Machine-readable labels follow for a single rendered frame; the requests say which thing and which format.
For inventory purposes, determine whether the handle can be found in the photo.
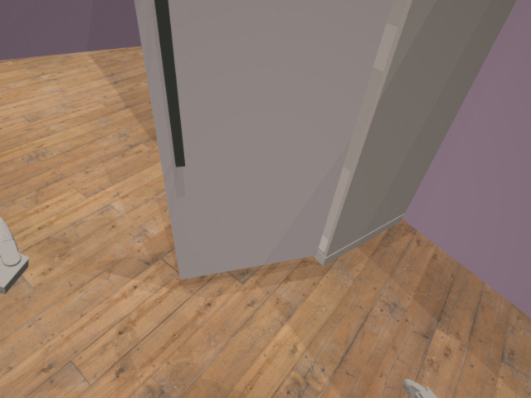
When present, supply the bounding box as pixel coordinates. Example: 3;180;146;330
154;0;185;167

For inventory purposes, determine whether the robot right hand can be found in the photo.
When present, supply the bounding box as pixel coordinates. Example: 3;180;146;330
403;379;437;398

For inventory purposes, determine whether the fridge door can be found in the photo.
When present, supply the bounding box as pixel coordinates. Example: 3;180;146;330
134;0;393;279

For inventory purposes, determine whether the robot left hand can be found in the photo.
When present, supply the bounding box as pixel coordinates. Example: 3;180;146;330
0;217;29;294

